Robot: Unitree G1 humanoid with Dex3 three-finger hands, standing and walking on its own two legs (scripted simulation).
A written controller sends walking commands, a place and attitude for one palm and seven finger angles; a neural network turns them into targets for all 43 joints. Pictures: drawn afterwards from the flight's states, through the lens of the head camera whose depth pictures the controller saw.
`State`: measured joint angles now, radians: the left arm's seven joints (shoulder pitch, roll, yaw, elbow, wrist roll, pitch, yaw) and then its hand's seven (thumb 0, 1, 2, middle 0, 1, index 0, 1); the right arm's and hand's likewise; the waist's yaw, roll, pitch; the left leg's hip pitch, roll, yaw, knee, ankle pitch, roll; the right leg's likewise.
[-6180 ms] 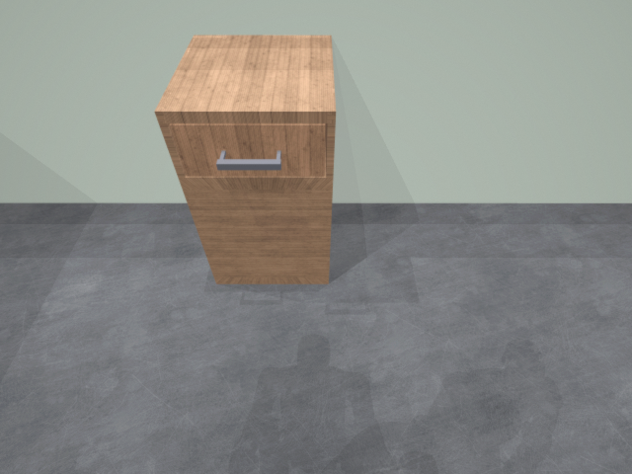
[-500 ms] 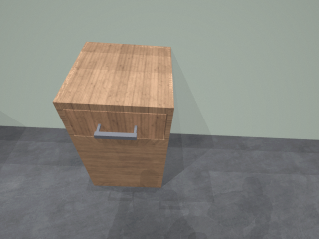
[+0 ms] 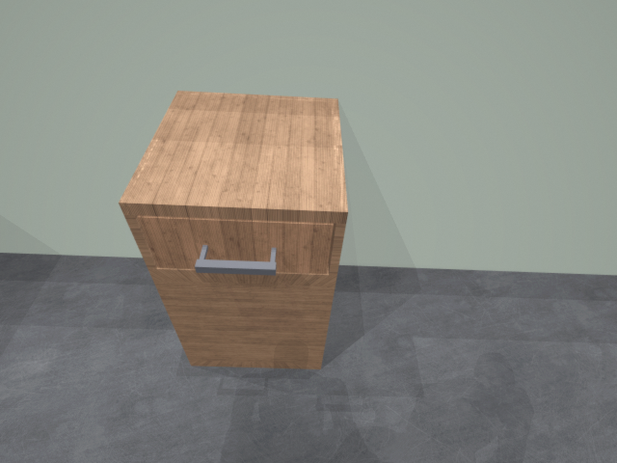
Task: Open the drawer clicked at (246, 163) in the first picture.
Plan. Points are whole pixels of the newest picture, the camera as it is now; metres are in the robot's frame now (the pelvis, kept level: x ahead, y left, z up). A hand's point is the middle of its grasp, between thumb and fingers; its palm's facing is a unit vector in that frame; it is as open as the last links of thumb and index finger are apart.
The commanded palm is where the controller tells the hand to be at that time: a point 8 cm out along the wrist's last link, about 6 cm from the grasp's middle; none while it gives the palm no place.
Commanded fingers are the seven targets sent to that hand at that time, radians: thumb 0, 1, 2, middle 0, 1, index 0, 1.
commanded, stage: look again from close up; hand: left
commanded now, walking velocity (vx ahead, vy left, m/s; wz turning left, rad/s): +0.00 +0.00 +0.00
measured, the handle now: (237, 259) +0.52 +0.18 -0.14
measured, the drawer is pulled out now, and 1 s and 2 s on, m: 0.00 0.00 0.00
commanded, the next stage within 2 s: raise the hand with hooked fingers in 0.56 s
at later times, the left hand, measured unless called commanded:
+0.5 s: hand out of the picture -0.06 +0.13 -0.18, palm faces +0.04 -0.99 -0.15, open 7.3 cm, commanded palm none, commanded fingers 0.00 0.90 0.90 -0.20 -0.30 -0.20 -0.30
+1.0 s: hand (228, 383) +0.23 +0.13 -0.03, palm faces +0.02 -0.42 -0.91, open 8.0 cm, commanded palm +0.15 +0.17 -0.03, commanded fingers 0.00 0.48 0.72 -0.23 -0.57 -0.23 -0.57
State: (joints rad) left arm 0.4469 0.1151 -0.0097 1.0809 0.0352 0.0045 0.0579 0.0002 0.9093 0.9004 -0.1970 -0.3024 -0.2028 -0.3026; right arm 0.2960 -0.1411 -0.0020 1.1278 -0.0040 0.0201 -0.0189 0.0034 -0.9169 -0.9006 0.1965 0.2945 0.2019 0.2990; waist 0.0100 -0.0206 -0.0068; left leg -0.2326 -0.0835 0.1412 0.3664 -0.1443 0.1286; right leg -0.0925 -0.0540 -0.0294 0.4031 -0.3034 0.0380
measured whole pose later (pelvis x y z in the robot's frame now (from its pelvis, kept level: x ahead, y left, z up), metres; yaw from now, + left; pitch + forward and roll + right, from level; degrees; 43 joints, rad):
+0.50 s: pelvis +0.00 -0.01 +0.00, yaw +0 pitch +0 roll -1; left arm 0.44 0.10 -0.01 1.07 0.03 0.00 0.06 0.00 0.91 0.90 -0.20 -0.30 -0.20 -0.30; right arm 0.31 -0.12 0.00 1.13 0.00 0.02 -0.02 0.00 -0.91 -0.90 0.20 0.29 0.20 0.30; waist 0.00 -0.01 0.00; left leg -0.26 -0.06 0.13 0.41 -0.16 0.12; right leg -0.10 -0.03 -0.04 0.41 -0.30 0.03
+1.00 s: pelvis +0.00 -0.04 -0.03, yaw -1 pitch +5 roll +2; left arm 0.30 0.21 -0.17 0.10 0.80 0.04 0.40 0.03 0.74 0.81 -0.20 -0.43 -0.21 -0.43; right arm 0.18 -0.29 -0.01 0.64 0.00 -0.11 -0.02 0.01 -0.91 -0.90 0.19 0.29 0.20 0.30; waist 0.00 0.07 -0.12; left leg -0.49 -0.08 0.11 0.69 -0.29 0.07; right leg -0.47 0.05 0.03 0.78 -0.39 -0.06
